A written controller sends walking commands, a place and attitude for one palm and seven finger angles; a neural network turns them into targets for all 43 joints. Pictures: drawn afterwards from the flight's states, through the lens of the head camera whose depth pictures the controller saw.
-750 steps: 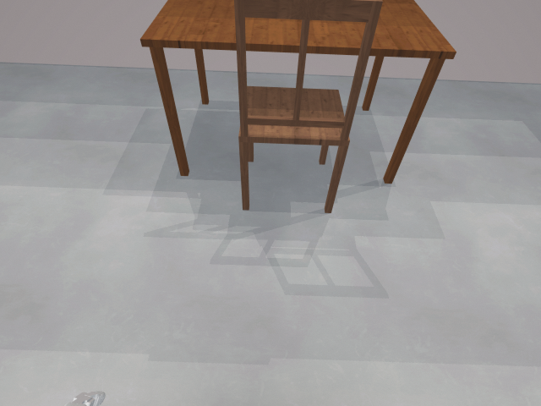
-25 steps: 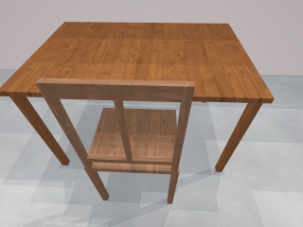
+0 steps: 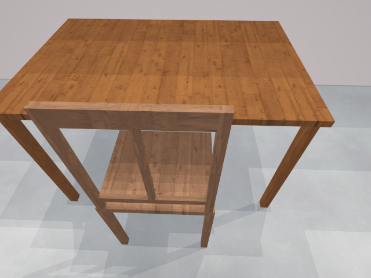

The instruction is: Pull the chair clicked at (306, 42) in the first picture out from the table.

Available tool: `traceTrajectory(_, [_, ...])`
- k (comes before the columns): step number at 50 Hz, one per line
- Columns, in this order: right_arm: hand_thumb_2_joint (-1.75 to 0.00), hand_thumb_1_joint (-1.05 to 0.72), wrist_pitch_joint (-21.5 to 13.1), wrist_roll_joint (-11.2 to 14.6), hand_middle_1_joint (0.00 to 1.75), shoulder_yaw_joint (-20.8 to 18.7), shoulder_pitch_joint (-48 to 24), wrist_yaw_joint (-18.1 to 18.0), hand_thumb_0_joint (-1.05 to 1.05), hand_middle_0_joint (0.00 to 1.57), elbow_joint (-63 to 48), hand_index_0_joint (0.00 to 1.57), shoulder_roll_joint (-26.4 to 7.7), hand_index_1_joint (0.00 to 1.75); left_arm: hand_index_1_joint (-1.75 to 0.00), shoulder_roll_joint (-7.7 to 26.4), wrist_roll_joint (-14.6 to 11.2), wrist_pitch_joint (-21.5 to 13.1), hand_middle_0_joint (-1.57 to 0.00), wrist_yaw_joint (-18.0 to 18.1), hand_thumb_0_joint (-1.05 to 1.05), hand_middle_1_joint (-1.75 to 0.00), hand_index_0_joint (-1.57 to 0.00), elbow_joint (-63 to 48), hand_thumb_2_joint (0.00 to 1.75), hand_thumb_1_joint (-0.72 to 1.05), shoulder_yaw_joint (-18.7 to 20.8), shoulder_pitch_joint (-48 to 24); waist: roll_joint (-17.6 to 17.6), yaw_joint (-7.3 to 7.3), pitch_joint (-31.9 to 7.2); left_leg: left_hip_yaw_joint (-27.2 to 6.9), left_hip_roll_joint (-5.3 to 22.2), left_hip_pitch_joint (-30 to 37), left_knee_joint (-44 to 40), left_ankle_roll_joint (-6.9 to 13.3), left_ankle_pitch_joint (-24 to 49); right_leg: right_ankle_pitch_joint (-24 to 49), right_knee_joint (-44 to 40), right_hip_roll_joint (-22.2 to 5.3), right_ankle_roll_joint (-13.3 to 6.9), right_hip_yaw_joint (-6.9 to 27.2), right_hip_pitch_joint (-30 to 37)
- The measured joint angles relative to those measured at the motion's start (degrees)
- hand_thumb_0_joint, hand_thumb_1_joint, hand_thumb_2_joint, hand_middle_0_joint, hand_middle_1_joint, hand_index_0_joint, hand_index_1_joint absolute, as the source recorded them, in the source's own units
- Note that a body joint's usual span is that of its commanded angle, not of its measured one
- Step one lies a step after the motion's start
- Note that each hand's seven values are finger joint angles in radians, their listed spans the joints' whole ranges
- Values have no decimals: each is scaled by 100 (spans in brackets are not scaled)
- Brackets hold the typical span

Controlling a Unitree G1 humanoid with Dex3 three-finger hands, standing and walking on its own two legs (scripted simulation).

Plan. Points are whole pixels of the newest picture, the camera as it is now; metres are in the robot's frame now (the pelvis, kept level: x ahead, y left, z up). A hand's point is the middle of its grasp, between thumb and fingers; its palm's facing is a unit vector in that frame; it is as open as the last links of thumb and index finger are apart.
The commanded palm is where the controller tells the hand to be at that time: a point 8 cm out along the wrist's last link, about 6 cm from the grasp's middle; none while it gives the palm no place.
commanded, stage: come to a stop and stand still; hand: left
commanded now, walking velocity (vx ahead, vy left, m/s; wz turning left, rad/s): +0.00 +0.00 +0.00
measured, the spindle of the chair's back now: (144, 169) +0.40 +0.15 -0.06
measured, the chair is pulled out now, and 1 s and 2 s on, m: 0.00 0.00 0.00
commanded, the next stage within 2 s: look again from close up in 0.66 s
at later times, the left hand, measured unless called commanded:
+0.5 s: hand out of the picture +0.01 +0.14 -0.17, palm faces +0.03 -0.98 -0.20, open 7.4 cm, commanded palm none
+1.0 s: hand out of the picture -0.01 +0.12 -0.17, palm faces +0.04 -0.98 -0.18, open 7.4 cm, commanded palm none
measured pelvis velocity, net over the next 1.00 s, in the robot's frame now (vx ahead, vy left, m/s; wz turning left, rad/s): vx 0.00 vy -0.05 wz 0.01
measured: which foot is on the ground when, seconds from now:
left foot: down 0.00-1.00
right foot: down 0.00-1.00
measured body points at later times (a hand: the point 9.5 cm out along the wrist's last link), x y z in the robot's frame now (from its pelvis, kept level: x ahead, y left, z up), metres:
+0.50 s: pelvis +0.01 -0.03 +0.00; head +0.02 -0.04 +0.45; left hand +0.01 +0.19 -0.15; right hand +0.01 -0.25 -0.16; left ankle -0.04 +0.07 -0.74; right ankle -0.02 -0.14 -0.74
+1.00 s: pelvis +0.00 -0.05 +0.00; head +0.01 -0.05 +0.45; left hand -0.01 +0.17 -0.16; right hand -0.01 -0.26 -0.16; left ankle -0.04 +0.07 -0.74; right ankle -0.02 -0.14 -0.74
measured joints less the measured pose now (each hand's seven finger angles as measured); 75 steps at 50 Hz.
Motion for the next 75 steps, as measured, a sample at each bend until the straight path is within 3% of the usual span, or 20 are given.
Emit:
traceTrajectory(37, [-90, -91, -17, 25, 30, -6, -57, -7, 1, 19, 337, 20, 117, 30, -30, 17, -25, -133, -19, -14, 1, -30, -20, 60, 90, 91, -49, 177, -98, 21, -72, -165, 351, 168, -256, -371, 105, 112, -344, 348, -359, -182, 226])
traceTrajectory(75, [-90, -90, -64, 44, 30, -17, 153, -13, 0, 19, 409, 20, 336, 30, -30, -10, -29, -136, -19, -5, 1, -30, -20, -44, 90, 90, -42, 315, -163, 10, -124, -189, 403, -10, -141, -395, 139, 213, -365, 395, -393, -210, 113])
